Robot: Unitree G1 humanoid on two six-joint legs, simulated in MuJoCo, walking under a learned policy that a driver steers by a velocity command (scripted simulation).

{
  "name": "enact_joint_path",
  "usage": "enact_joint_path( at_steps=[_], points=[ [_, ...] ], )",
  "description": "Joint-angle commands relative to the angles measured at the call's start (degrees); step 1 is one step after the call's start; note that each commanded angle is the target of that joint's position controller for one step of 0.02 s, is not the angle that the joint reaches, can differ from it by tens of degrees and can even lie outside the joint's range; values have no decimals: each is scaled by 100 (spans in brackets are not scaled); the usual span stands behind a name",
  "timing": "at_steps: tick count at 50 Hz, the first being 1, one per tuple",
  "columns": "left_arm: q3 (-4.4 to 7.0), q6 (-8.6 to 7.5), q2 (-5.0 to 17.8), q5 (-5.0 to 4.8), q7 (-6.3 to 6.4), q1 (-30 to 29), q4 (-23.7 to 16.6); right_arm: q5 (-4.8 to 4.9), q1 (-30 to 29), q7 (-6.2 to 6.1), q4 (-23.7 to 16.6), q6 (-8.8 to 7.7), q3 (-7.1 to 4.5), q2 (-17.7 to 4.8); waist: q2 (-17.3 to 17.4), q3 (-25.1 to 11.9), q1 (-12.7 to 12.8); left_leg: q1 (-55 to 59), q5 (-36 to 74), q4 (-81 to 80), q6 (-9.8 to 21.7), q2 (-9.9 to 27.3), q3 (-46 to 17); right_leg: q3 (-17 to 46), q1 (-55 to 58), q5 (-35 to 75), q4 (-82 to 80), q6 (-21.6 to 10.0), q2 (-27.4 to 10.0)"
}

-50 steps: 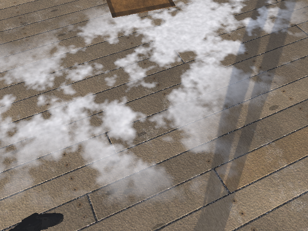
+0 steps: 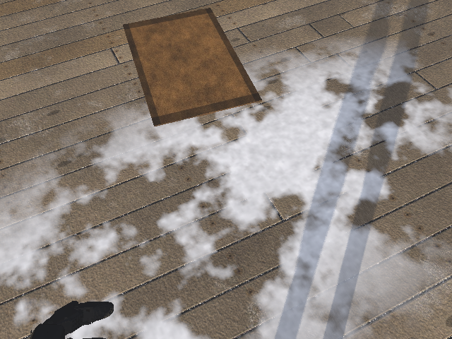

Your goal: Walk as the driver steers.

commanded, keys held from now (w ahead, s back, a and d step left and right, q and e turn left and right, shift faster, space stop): w+q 0.52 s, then q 0.48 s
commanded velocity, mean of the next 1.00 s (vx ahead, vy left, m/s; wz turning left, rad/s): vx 0.36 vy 0.00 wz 0.55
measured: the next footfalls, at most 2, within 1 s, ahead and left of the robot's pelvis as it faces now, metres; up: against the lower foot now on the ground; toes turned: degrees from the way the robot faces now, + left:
left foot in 0.48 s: +0.38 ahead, +0.18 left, +0.00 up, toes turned +20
right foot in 0.96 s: +0.62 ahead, +0.09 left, +0.00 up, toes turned +39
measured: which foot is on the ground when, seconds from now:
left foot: up 0.00-0.46, down 0.48-0.96, up 0.98-1.00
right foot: down 0.00-0.50, up 0.52-0.94, down 0.96-1.00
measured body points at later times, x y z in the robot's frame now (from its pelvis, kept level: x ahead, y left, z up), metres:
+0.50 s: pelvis +0.25 +0.05 -0.01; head +0.28 +0.08 +0.44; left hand +0.20 +0.35 -0.14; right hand +0.52 -0.13 -0.09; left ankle +0.34 +0.17 -0.73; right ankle +0.11 -0.12 -0.71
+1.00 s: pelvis +0.45 +0.11 +0.00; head +0.48 +0.12 +0.45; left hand +0.46 +0.44 -0.08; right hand +0.72 -0.07 -0.10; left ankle +0.34 +0.17 -0.71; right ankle +0.59 +0.07 -0.73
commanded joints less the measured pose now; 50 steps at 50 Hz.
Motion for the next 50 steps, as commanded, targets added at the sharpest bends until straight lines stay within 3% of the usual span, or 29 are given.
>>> enact_joint_path(
  at_steps=[1,2,3,4,5,7,9,11,12,15,20,22,23,24,25,26,27,28,29,30,32,35,38,42,46,47,48,49,50],
  points=[
    [437,60,1189,22,84,2217,162,135,239,9,-532,-214,-23,-483,-1319,-1990,1082,-3787,-551,3698,84,80,-386,3875,4732,-1912,-1112,-1327,-2270],
    [344,54,914,-19,103,1878,150,177,-299,8,-671,-212,-129,-790,-951,-1181,1094,-4033,-24,3818,117,307,-308,2985,4034,-1895,-1234,-1083,-2082],
    [291,48,793,1,103,1506,146,132,-541,-12,-722,-186,-137,-724,-655,-789,931,-3855,424,3706,86,524,-201,2386,3333,-1341,-1383,-971,-1866],
    [248,37,628,18,90,1244,171,65,-657,-14,-760,-144,-158,-651,-622,-440,794,-3700,724,3461,60,660,-202,1887,2766,-909,-1592,-923,-1673],
    [239,4,585,61,90,1074,203,72,-559,2,-769,-78,-167,-536,-782,-299,611,-3377,933,3319,33,795,-234,1492,2332,-585,-1778,-888,-1567],
    [272,-56,584,50,96,918,286,93,-536,18,-809,48,-143,-302,-694,-132,469,-3202,1110,3137,-28,862,-171,933,1951,-96,-2068,-934,-1514],
    [327,-98,711,53,120,907,385,59,-729,11,-937,126,-139,-241,-510,31,435,-3367,1434,2788,-101,901,-196,516,1856,321,-2225,-995,-1550],
    [353,-84,756,78,154,981,479,25,-868,33,-986,154,-158,-244,-338,31,465,-3497,2012,2370,-108,842,-184,50,2055,551,-2266,-938,-1424],
    [382,-75,889,69,161,968,508,34,-984,79,-1065,139,-111,-144,-497,93,462,-3411,2282,1943,-114,900,-137,-144,1983,688,-2275,-957,-1490],
    [429,-8,1006,27,207,1137,625,23,-1641,207,-1241,72,-66,-102,-278,265,722,-3186,2869,974,-34,775,251,-695,2123,775,-2265,-811,-1377],
    [529,169,1262,-147,201,1395,829,19,-2163,332,-1591,122,-100,-227,-308,398,792,-3182,2267,277,291,600,569,-1005,3026,1478,-1816,-626,-1666],
    [579,246,1433,-216,214,1299,823,1,-1829,336,-1602,160,-213,-425,-478,75,503,-2494,1674,237,529,223,911,-1188,3206,3330,-964,-496,-1638],
    [582,297,1460,-253,215,1200,808,18,-1173,318,-1451,177,-336,-607,-445,-280,95,-1625,1675,26,697,-64,1092,-1349,3075,4010,-10,-381,-1498],
    [517,311,1315,-221,227,1229,789,44,-168,241,-1158,207,-545,-969,-254,-801,-382,-98,1937,-223,915,-320,1028,-1487,2381,3692,1356,-161,-1237],
    [348,270,791,31,230,1436,594,87,344,113,-1039,254,-719,-1605,938,-1159,-307,1574,1750,-483,1478,865,-1066,-1525,375,503,3415,200,-722],
    [166,70,402,49,183,1615,337,58,42,167,-1299,125,-668,-1837,1566,-2007,136,2633,452,-1576,2480,1929,-4327,-194,-1287,-2946,4831,374,348],
    [292,-79,982,-181,126,909,250,14,-86,232,-1376,20,-497,-1275,693,-1737,-203,2459,862,-1938,2154,1934,-4023,487,-1858,-2665,5087,271,60],
    [292,-161,1017,-262,112,687,161,-36,-334,235,-1377,-57,-426,-1081,572,-1062,-66,1771,1896,-1806,1938,1776,-3090,403,-1955,-2202,4814,154,-145],
    [292,-182,957,-115,177,738,260,-23,-711,221,-1423,-84,-388,-940,80,-721,208,981,3100,-1638,1705,1484,-2330,415,-1606,-1827,4351,156,-390],
    [342,-134,1037,32,229,788,316,-45,-989,191,-1491,-75,-340,-775,80,-543,393,302,4140,-1610,1599,1333,-1815,402,-1181,-1638,3978,201,-527],
    [364,39,992,64,232,978,336,-118,-1190,132,-1593,-52,-325,-750,161,-580,631,-397,5281,-1642,1596,1152,-1384,385,-588,-1521,3665,323,-520],
    [283,192,721,89,266,828,276,-67,-1080,-1,-1535,-1,-391,-954,168,-618,648,-735,5811,-1598,1507,887,-952,247,-501,-942,2753,535,-252],
    [212,239,611,63,235,377,158,17,-982,-123,-1485,150,-397,-946,412,-744,487,-762,5276,-1431,1216,655,-880,281,-269,-43,1660,608,-7],
    [214,260,701,9,148,-124,14,6,-874,-196,-1446,299,-392,-919,573,-684,298,-595,4351,-1177,1033,687,-1367,444,-79,253,736,598,216],
    [323,162,912,21,114,118,19,11,-1149,-219,-1565,347,-354,-811,785,-570,523,-359,3582,-594,863,612,-2110,570,415,30,-230,371,271],
    [348,114,961,52,131,326,54,21,-1257,-218,-1625,341,-321,-726,719,-613,670,-498,3237,-255,678,378,-2068,561,967,809,-785,218,97],
    [414,105,1292,154,185,569,32,-71,-1144,-209,-1730,313,-227,-430,61,-1067,637,-986,2154,763,401,-40,-1620,1311,2028,2239,-733,-160,-887],
    [432,200,1504,292,226,578,32,-53,-239,-213,-1718,314,-178,-216,-1399,-1369,156,-2340,-1328,2030,7,-912,-904,2882,3258,3983,-605,-1288,-2186],
    [413,276,1227,131,212,748,83,-54,42,-195,-1605,331,-283,-787,-1483,-1554,217,-2821,-1465,3051,-244,-511,-676,3639,3222,3164,-743,-1704,-2636]
  ],
)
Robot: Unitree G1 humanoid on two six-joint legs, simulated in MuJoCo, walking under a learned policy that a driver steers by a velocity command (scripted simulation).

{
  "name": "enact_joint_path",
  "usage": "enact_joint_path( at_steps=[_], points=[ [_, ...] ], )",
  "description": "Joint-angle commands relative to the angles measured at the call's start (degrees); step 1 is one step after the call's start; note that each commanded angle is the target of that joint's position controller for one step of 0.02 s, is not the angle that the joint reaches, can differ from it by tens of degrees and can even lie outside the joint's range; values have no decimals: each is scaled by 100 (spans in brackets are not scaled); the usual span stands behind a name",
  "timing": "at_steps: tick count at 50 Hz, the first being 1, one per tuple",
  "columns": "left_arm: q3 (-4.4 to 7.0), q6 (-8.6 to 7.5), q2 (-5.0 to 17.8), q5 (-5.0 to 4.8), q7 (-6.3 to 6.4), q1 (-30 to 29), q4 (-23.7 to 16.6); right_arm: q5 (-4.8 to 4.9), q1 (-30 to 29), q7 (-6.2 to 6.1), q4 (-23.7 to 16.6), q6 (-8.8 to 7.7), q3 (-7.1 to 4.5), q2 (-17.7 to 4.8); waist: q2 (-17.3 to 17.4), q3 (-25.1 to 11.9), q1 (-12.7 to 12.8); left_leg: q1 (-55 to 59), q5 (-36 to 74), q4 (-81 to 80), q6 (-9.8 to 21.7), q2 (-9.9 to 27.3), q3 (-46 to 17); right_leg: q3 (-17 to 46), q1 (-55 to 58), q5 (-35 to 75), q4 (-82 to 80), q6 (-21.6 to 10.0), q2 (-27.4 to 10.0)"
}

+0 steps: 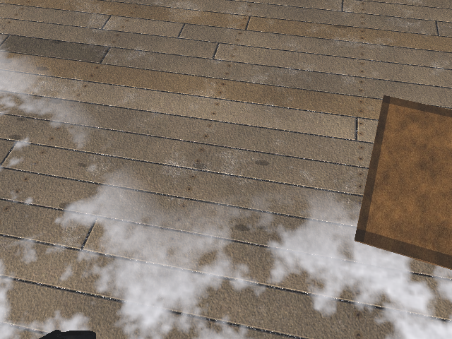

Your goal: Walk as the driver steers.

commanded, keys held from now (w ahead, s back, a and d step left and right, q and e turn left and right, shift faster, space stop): q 0.12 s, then no key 0.58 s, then w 0.30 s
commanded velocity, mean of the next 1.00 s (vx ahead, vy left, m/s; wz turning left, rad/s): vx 0.08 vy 0.00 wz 0.21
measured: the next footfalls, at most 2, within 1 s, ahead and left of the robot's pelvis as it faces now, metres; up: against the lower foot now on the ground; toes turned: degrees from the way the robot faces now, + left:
left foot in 0.36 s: +0.04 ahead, +0.14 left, +0.00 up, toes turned +8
right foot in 0.62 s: +0.08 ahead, -0.11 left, +0.00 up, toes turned +10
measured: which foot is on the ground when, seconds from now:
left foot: up 0.00-0.34, down 0.36-0.96, up 0.98-1.00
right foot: down 0.00-0.36, up 0.38-0.60, down 0.62-1.00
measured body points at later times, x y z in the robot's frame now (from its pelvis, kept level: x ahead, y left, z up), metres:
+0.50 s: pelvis +0.02 +0.03 +0.01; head +0.04 +0.06 +0.46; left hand +0.09 +0.32 -0.12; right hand +0.21 -0.20 -0.08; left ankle +0.00 +0.13 -0.73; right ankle +0.06 -0.11 -0.70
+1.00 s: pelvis +0.07 +0.01 +0.00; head +0.08 +0.00 +0.45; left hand +0.08 +0.29 -0.13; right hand +0.20 -0.24 -0.13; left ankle +0.00 +0.13 -0.72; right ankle +0.04 -0.11 -0.73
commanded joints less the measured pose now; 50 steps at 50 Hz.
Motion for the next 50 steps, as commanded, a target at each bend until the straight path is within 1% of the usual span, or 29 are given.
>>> enact_joint_path(
  at_steps=[1,2,3,5,9,13,16,17,18,19,20,21,24,28,30,31,32,33,34,36,38,40,43,45,46,47,48,49,50],
  points=[
    [219,54,763,-59,67,435,-384,39,711,-4,-281,4,-232,-1019,-1014,-1186,135,-1794,-682,2559,-464,472,233,2662,2608,2567,-665,-1578,-2549],
    [175,113,637,-51,75,246,-416,60,468,-29,-260,100,-265,-1020,-714,-946,137,-1836,-272,2721,-556,593,381,1980,2248,1981,-710,-1315,-2162],
    [148,170,593,-78,94,71,-454,50,330,-44,-297,185,-265,-963,-670,-723,141,-1824,-4,2747,-613,695,449,1610,1880,1442,-844,-1207,-1963],
    [167,254,718,-26,141,-63,-422,82,250,-2,-391,250,-181,-622,-872,-444,95,-1475,423,2355,-639,770,790,908,1270,940,-1161,-1115,-1580],
    [216,304,843,-41,161,101,-307,2,-1,25,-543,184,-55,-327,-1009,-722,265,-1022,477,1158,-600,898,995,544,1533,1359,-1176,-1321,-1688],
    [256,345,1029,-142,73,118,-201,-22,-51,108,-506,158,-10,-364,-1089,-810,333,-323,765,-33,-436,908,1173,483,1506,1139,-1148,-1341,-1829],
    [212,388,1019,-265,33,66,-66,-50,269,190,-288,145,-9,-319,-995,-690,100,552,1719,-1653,-148,748,1423,348,1189,590,-852,-1069,-1702],
    [166,381,887,-301,17,300,70,-82,291,196,-265,143,-20,-393,-866,-629,90,1031,2088,-2208,29,773,1294,229,858,191,-690,-745,-1551],
    [60,346,578,-189,-33,501,113,-135,303,157,-326,149,-53,-673,-60,-712,220,1531,2638,-2597,318,1559,266,-173,360,-621,14,-221,-1164],
    [-23,295,270,-17,-45,529,-7,-200,-140,129,-455,162,-71,-980,1258,-507,512,970,2768,-2754,1000,2508,-793,-733,-88,-1836,401,258,-486],
    [50,301,629,-14,13,76,-42,-295,-255,153,-509,64,-4,-687,1022,-397,116,379,2252,-2921,1304,2557,-858,-322,239,-2178,1021,355,-560],
    [97,318,707,-87,16,75,-22,-329,-430,160,-446,-37,69,-500,958,-275,223,344,2160,-2934,1205,2360,-622,-209,188,-2077,1253,352,-573],
    [146,375,715,-80,58,393,236,-204,-603,149,-276,-216,119,-393,895,-280,305,641,3646,-2566,954,2046,-140,-61,156,-1865,1558,481,-637],
    [37,352,467,-168,17,476,368,-125,-601,164,-73,-169,157,-274,621,-527,297,968,4777,-2164,958,1903,67,-214,726,-1323,535,539,-572],
    [9,343,509,-115,5,581,457,-69,-528,173,62,-146,165,-245,464,-550,377,872,4111,-2123,694,1714,114,-176,1402,168,-625,446,-576],
    [32,349,717,-63,18,597,462,-116,-370,189,131,-176,176,-202,226,-593,276,735,3361,-2121,480,1530,167,49,1743,1027,-658,356,-793],
    [108,371,1057,-95,40,576,509,-173,-144,226,182,-204,147,-277,-243,-460,37,492,2754,-2190,340,1271,336,7,1815,1122,-384,189,-877],
    [122,374,966,-138,18,531,594,-170,-266,210,225,-200,157,-259,-470,-364,140,660,2477,-2172,189,1073,599,-46,1433,405,-358,52,-760],
    [57,366,713,-116,5,510,607,-162,-478,188,262,-186,144,-320,-276,-254,265,643,2259,-2119,164,1060,627,-45,1325,105,-489,53,-710],
    [17,331,614,-82,28,515,739,-137,-557,125,319,-114,157,-191,-333,-246,266,626,1814,-2134,190,1015,687,-99,1294,-377,-609,109,-632],
    [34,298,648,-150,72,631,846,-92,-454,74,389,-37,90,-307,-215,-26,240,380,68,-2164,292,903,695,-256,961,-1940,-431,15,-452],
    [27,215,632,-184,115,615,813,-43,-348,64,411,-80,61,-349,-34,411,199,-17,-997,-2343,461,1081,382,-237,476,-2758,-249,-91,-427],
    [17,-8,556,-229,86,669,780,22,-39,115,538,-279,14,-414,355,512,161,71,-1397,-2652,748,1562,-360,-261,126,-2513,255,-204,-407],
    [-8,-152,425,-286,19,776,805,42,-49,159,562,-366,7,-435,614,478,268,127,-1257,-2841,891,1850,-802,-343,255,-2024,485,-344,-348],
    [9,-209,457,-297,-16,934,871,42,-162,172,526,-393,19,-403,643,439,375,5,-987,-2767,852,1809,-705,-311,549,-1883,352,-445,-363],
    [31,-255,528,-297,-43,1211,977,52,-386,185,432,-416,46,-328,467,437,528,-295,-602,-2470,711,1594,-360,-116,972,-1933,1,-572,-446],
    [80,-296,704,-303,-56,1645,1131,67,-680,194,294,-463,99,-154,-31,442,709,-827,10,-1676,443,1172,309,490,1535,-2168,-513,-760,-746],
    [206,-305,1135,-328,-69,2216,1352,64,-852,204,119,-578,149,85,-1188,361,768,-1711,690,-261,91,544,1266,1806,2469,-2058,-1125,-1111,-1403],
    [253,-299,1282,-283,-98,2545,1376,77,-1022,197,1,-695,118,-99,-1621,415,964,-2847,45,803,-26,544,1274,3188,3196,-1357,-1588,-1614,-2303]
  ],
)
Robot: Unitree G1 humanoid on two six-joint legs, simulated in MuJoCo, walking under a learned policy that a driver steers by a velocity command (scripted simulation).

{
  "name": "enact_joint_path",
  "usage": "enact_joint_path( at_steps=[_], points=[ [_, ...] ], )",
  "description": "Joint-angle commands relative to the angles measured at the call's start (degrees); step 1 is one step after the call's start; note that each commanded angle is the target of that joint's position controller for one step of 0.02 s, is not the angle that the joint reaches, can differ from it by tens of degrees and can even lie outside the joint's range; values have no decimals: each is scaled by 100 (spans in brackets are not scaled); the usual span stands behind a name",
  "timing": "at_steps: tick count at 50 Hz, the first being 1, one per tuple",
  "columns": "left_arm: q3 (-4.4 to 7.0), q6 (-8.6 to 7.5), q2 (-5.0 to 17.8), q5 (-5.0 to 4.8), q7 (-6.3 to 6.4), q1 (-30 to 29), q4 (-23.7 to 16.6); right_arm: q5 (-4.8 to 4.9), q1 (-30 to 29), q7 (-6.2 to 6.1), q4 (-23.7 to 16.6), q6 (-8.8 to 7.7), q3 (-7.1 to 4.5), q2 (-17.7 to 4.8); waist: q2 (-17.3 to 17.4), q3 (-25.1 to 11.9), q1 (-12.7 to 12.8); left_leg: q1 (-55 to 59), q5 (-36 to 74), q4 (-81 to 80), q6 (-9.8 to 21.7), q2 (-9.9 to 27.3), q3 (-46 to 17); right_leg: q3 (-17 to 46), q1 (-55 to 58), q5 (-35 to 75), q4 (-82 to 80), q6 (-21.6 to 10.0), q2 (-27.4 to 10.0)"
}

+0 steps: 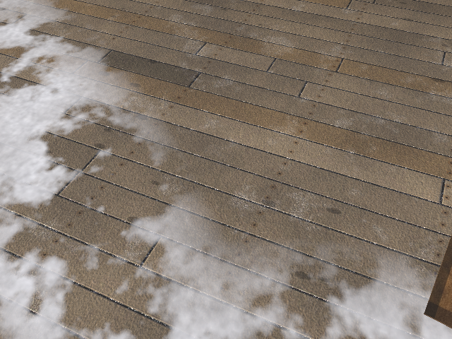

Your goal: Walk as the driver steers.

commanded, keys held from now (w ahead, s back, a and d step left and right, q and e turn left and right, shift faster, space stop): w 0.18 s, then no key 0.10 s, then e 0.40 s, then w+e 0.08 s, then e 0.24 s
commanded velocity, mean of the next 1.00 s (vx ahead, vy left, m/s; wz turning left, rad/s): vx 0.20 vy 0.00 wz -0.29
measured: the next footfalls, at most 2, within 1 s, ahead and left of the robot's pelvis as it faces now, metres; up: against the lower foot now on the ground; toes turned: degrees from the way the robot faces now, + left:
left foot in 0.32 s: +0.31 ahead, +0.15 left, +0.00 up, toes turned +0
right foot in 0.82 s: +0.25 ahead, -0.08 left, +0.00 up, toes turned -21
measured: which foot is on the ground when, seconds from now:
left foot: up 0.00-0.30, down 0.32-0.82, up 0.84-1.00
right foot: down 0.00-0.32, up 0.34-0.80, down 0.82-1.00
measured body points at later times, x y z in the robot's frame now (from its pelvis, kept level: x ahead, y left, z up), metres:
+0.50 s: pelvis +0.19 +0.06 +0.01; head +0.22 +0.07 +0.46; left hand +0.26 +0.34 -0.13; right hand +0.32 -0.20 -0.09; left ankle +0.27 +0.15 -0.73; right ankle +0.12 -0.08 -0.64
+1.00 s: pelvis +0.25 +0.01 +0.02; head +0.28 -0.03 +0.47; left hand +0.45 +0.25 -0.08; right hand +0.30 -0.32 -0.10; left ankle +0.31 +0.14 -0.65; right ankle +0.21 -0.07 -0.73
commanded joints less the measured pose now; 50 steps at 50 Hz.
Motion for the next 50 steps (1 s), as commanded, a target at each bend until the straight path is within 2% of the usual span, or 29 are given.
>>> enact_joint_path(
  at_steps=[1,3,6,7,8,10,12,15,16,17,18,19,20,21,22,25,32,34,38,40,41,42,43,44,45,46,47,48,50],
  points=[
    [277,-110,1155,71,-31,1308,104,83,-1466,20,-984,-418,-97,-596,-1114,643,691,-3809,-1017,2197,74,-2,-53,3741,2344,796,-2028,-1766,-2289],
    [206,-85,923,97,-30,1161,1,90,-1354,85,-948,-448,-63,-486,-628,484,534,-4331,-297,2657,220,390,-74,2974,2673,1387,-1945,-1504,-2093],
    [45,96,471,111,30,810,-96,-3,-1590,214,-1023,-393,-34,-314,-548,567,389,-3620,634,1715,91,535,260,1658,1960,2015,-2431,-1074,-1456],
    [89,131,721,88,76,619,-156,15,-1569,272,-1052,-377,53,-96,-874,624,300,-3002,1009,1095,-1,504,362,1280,1360,2143,-2509,-1059,-1373],
    [114,144,816,56,112,460,-238,2,-1660,314,-1080,-370,107,-25,-839,706,300,-2360,1419,505,-71,406,486,866,838,2130,-2602,-958,-1137],
    [176,142,995,63,158,680,-179,-5,-1902,322,-1152,-351,76,-156,-835,683,341,-1386,2033,-217,-104,131,651,639,366,2096,-2775,-844,-1058],
    [222,149,1110,15,168,675,-142,1,-1742,286,-1165,-328,-10,-411,-920,639,149,-967,2401,-634,1,47,522,602,545,3178,-2485,-719,-1232],
    [208,183,978,14,168,553,-185,-106,-320,173,-688,-289,-243,-810,-768,-294,-624,986,3019,-1017,355,-156,526,277,496,4875,-642,-250,-884],
    [140,191,786,134,171,622,-293,-179,309,96,-574,-260,-323,-1103,-275,-859,-848,2291,4268,-780,558,635,-192,211,-371,3367,651,2,-551],
    [-87,189,-30,245,146,1675,-220,-309,474,69,-582,-198,-332,-1560,1604,-1944,-336,3588,5604,-887,1518,2421,-2194,244,-1522,-1338,2937,328,272],
    [35,181,407,5,140,1842,-52,-242,432,129,-600,-160,-279,-1292,1473,-2364,-433,3074,4492,-1740,1768,2534,-3185,975,-1621,-1573,3891,346,354],
    [146,223,748,-128,161,1227,-199,-137,-112,133,-659,-174,-202,-1037,933,-1349,-354,2237,3641,-1945,1531,2306,-2329,790,-2070,-1280,4175,305,54],
    [157,286,739,-102,219,744,-326,-96,-559,127,-675,-199,-119,-768,513,-804,-252,1532,3318,-2082,1313,2036,-1704,569,-2156,-879,3986,265,-192],
    [193,394,713,-9,290,571,-328,-148,-866,133,-654,-230,-37,-532,224,-458,-117,821,3308,-2294,1166,1805,-1123,557,-1900,-583,3786,258,-360],
    [212,504,612,23,321,688,-356,-251,-1075,141,-613,-279,-48,-550,525,-348,87,233,3555,-2398,1152,1713,-760,596,-1455,-358,3619,270,-498],
    [281,682,530,29,363,647,-528,-322,-1287,69,-476,-327,-61,-533,499,-259,257,-266,3322,-2662,1263,1590,-134,403,-1189,-164,3115,286,-485],
    [299,853,560,91,198,-319,-1191,-184,-1395,-200,-366,-73,-211,-961,321,-164,77,-50,1712,-3036,1360,1877,234,164,-1340,564,1673,289,-630],
    [312,868,598,85,137,-509,-1317,-154,-1339,-198,-336,6,-236,-1028,269,-136,1,165,1676,-2944,1320,1923,341,36,-1306,514,1354,252,-587],
    [351,839,650,28,-8,-602,-1440,31,-1176,-96,-279,82,-330,-1257,347,-147,2,415,16,-2930,1068,2041,289,-310,-914,192,478,-82,-445],
    [399,822,660,66,-12,-402,-1322,40,-1273,-69,-260,136,-286,-1068,160,-37,170,250,399,-2229,738,1720,747,-556,-258,638,-567,-307,-145],
    [486,813,872,82,47,-44,-1230,1,-1071,-36,-165,147,-238,-852,-178,-96,252,-11,828,-1333,389,1409,1108,-202,326,1167,-1135,-508,-181],
    [638,782,1470,71,157,341,-1242,-207,-1176,11,-311,126,-144,-513,-1545,-253,222,-1275,-124,673,-155,761,1669,1552,1246,3257,-1366,-997,-1404],
    [675,659,1842,196,129,276,-1379,-275,-1625,-15,-657,69,-148,-537,-2005,-223,227,-2667,-1461,1848,-410,-41,969,3144,1365,3313,-1537,-2034,-2165],
    [587,506,1483,213,74,118,-1497,-201,-1730,-1,-613,48,-216,-833,-1125,-355,285,-2833,-1286,2484,-387,137,266,2791,1457,3693,-1585,-2049,-2025],
    [552,411,1373,167,91,-93,-1525,-86,-1622,15,-578,38,-246,-889,-981,-356,103,-2872,-752,2528,-320,229,110,2267,1451,3922,-1494,-1761,-1792],
    [535,390,1264,80,121,-325,-1597,-100,-1532,-25,-459,35,-256,-880,-661,-391,11,-2831,-383,2394,-310,309,51,1981,1393,3861,-1447,-1494,-1572],
    [496,424,1163,1,168,-515,-1646,-147,-1564,-61,-451,39,-277,-932,-614,-312,-49,-2772,-60,2167,-332,344,11,1844,1261,3937,-1484,-1360,-1497],
    [450,455,1091,41,221,-496,-1699,-186,-1552,-65,-429,46,-252,-828,-569,-365,-80,-2509,222,2151,-356,285,18,1718,1075,4244,-1533,-1355,-1419],
    [493,490,1207,80,273,-497,-1740,-113,-1527,-55,-437,39,-223,-732,-708,-383,-107,-2244,513,1514,-446,172,26,1584,987,4503,-1444,-1373,-1322]
  ],
)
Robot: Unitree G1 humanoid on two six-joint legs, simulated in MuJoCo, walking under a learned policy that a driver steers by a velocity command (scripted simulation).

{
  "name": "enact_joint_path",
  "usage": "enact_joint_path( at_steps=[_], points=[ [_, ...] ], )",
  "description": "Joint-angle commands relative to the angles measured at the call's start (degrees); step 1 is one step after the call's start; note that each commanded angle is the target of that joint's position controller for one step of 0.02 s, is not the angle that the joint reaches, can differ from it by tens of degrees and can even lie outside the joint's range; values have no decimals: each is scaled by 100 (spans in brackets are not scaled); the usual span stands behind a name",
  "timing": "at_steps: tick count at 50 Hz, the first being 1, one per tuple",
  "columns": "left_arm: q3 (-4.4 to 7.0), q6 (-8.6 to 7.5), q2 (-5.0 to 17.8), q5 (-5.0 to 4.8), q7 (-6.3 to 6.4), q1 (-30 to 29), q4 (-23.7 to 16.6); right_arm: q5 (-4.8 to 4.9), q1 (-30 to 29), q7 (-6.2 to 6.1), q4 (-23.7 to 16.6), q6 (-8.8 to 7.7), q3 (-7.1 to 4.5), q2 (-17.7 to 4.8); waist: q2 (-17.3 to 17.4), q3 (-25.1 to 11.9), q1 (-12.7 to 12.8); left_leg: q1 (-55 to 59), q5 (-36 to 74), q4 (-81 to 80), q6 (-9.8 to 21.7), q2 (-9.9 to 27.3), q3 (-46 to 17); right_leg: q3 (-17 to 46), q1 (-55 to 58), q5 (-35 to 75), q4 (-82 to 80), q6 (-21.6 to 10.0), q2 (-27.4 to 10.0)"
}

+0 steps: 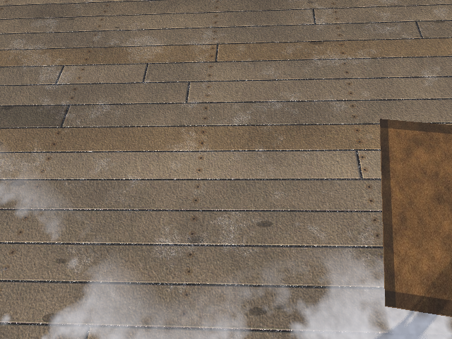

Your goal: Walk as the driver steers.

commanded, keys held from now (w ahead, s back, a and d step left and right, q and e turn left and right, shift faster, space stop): e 0.34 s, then no key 0.66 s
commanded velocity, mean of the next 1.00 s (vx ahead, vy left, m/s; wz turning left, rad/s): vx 0.02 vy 0.00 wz -0.33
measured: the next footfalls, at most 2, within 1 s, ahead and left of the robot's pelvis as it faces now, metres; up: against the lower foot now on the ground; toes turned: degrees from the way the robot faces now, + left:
left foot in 0.26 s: +0.15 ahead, +0.13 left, +0.00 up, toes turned -15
right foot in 0.64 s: +0.06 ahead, -0.11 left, +0.00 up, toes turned -16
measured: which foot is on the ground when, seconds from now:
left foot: up 0.00-0.24, down 0.26-1.00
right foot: down 0.00-0.26, up 0.28-0.62, down 0.64-1.00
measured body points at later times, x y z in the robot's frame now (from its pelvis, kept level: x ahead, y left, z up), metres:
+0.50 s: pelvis +0.06 +0.03 +0.00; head +0.11 +0.04 +0.44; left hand +0.28 +0.27 -0.11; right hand +0.10 -0.27 -0.11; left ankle +0.11 +0.14 -0.75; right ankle +0.00 -0.10 -0.69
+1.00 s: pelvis +0.07 -0.02 -0.01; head +0.07 -0.02 +0.44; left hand +0.28 +0.18 -0.11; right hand +0.07 -0.31 -0.14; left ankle +0.11 +0.14 -0.75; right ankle +0.02 -0.10 -0.75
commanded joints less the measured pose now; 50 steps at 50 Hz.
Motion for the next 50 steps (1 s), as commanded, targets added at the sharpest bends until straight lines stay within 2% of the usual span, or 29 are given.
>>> enact_joint_path(
  at_steps=[1,4,8,10,11,12,13,14,15,16,17,18,20,22,25,27,28,30,31,32,33,34,35,36,37,39,40,44,50],
  points=[
    [275,-53,1068,-8,121,-209,-503,30,-208,-11,-347,-87,-75,-378,-726,-750,-94,-508,483,-669,-95,-20,-267,1317,1209,3408,-462,-1062,-1323],
    [314,24,1189,-50,158,-151,-533,36,-388,23,-384,-65,-29,-285,-834,-764,22,-73,775,-1417,-160,-153,-293,1394,1003,3155,-352,-985,-1252],
    [309,104,1187,-38,118,-309,-610,67,-365,68,-405,-63,-66,-418,-1036,-668,41,520,690,-2010,-112,-286,-334,1756,613,2709,-144,-896,-1172],
    [282,125,1146,-55,110,-467,-672,81,-229,98,-392,-112,-112,-515,-1137,-657,-43,857,792,-2590,-23,-338,-355,2060,599,2298,35,-766,-1065],
    [261,133,1115,-75,118,-624,-720,76,-54,111,-350,-149,-137,-538,-1145,-652,-190,1202,1222,-3183,53,-337,-311,2123,534,2056,205,-632,-930],
    [224,129,1021,-71,130,-662,-758,28,126,103,-312,-188,-171,-619,-1052,-689,-282,1735,1988,-3740,172,-160,-360,2104,335,1697,446,-422,-711],
    [130,112,713,27,134,-500,-820,-70,394,61,-320,-198,-255,-985,-294,-1067,-235,2682,3066,-3783,512,831,-1180,1724,-211,593,1339,-135,-287],
    [60,76,407,64,127,38,-871,-164,370,15,-301,-131,-293,-1314,1231,-1057,154,3417,4824,-3686,1478,2028,-2604,898,-1618,-2605,2527,219,660],
    [186,46,929,58,117,202,-836,-143,540,20,-290,-124,-243,-1069,1247,-1199,18,3256,4514,-3823,2129,2575,-3233,815,-1981,-2936,3836,474,345],
    [316,73,1289,-41,105,96,-719,-109,307,6,-398,-139,-141,-724,728,-955,15,3002,4011,-3806,2013,2220,-2568,838,-2059,-2463,4394,551,122],
    [355,140,1306,-73,111,46,-645,-76,34,-8,-444,-121,-96,-560,524,-772,85,2760,3441,-3818,1711,1795,-1885,700,-2065,-2045,4505,621,-1],
    [341,205,1210,-50,132,-37,-629,-28,-81,-24,-474,-94,-64,-489,485,-644,44,2561,2988,-3896,1565,1574,-1577,668,-2046,-1756,4481,679,-56],
    [222,255,842,-40,107,-183,-730,-29,-32,-68,-383,-33,-55,-576,564,-504,-11,2229,2933,-4080,1568,1297,-1094,430,-1751,-1399,4187,744,-16],
    [131,236,653,-34,101,-327,-832,-30,97,-95,-309,-4,-66,-636,673,-588,-111,2441,3071,-4100,1642,1292,-899,276,-1612,-1347,3504,757,-33],
    [18,208,529,26,69,-499,-905,8,74,-54,-258,21,-95,-796,760,-748,-203,2463,3302,-4035,1650,1375,-717,102,-960,-1251,2340,706,-175],
    [12,215,590,10,38,-460,-864,44,133,-7,-194,44,-103,-884,823,-759,-233,2420,3297,-3995,1643,1435,-739,-36,-573,-1066,1730,660,-163],
    [19,223,618,7,20,-396,-821,73,157,13,-156,55,-93,-900,795,-739,-209,2396,3163,-3938,1609,1434,-752,-102,-381,-884,1348,612,-130],
    [28,224,574,28,-25,-83,-631,156,80,36,-98,80,-39,-838,688,-670,6,2104,2754,-3682,1369,1290,-630,-300,376,87,21,399,-9],
    [46,232,663,58,-26,-96,-626,177,315,53,17,61,25,-673,536,-636,9,1803,2310,-3543,1042,1137,-538,-136,876,567,-535,230,-72],
    [86,244,946,97,16,-82,-688,24,489,101,22,10,132,-397,-196,-842,-132,1349,1504,-2977,564,797,-212,771,1496,1647,-601,-11,-824],
    [67,249,1127,198,31,-497,-813,-100,638,110,-3,-36,208,-94,-1309,-758,-472,1117,108,-2769,130,238,273,1570,965,1790,-570,-630,-1610],
    [-26,165,753,232,-30,-707,-862,-99,354,67,0,-14,175,-348,-1132,-660,-237,1563,-17,-2729,5,260,63,1573,383,1023,-685,-911,-1596],
    [-91,88,570,236,-69,-870,-816,-78,257,63,-6,-8,161,-421,-1062,-496,-304,1649,496,-2988,4,244,43,1305,312,491,-692,-702,-1263],
    [-81,28,598,239,-83,-850,-740,-87,231,47,59,-11,170,-419,-1086,-454,-275,1749,1004,-3176,-4,241,31,1074,359,239,-624,-431,-973],
    [-70,-22,653,225,-88,-790,-681,-101,266,22,108,-6,158,-517,-1123,-399,-228,1811,1377,-3284,-16,287,-29,1008,360,306,-610,-288,-877],
    [-112,-50,581,208,-83,-557,-570,-51,388,33,230,-16,145,-637,-817,-308,-192,1988,1585,-3358,22,353,-63,891,259,550,-556,-142,-748],
    [-123,-52,559,204,-85,-484,-517,-35,412,43,299,-25,156,-585,-675,-312,-185,2029,1588,-3397,36,346,-52,826,322,617,-481,-95,-686],
    [-112,-34,580,171,-63,-517,-435,-35,438,28,521,-35,173,-524,-420,-293,-173,2095,1733,-3503,8,358,-64,727,402,1012,-389,-126,-611],
    [-102,-25,525,147,-69,-503,-208,-13,473,-31,795,-15,169,-538,-260,-352,-188,2241,1858,-3546,0,382,-53,602,476,1370,-349,-112,-516]
  ],
)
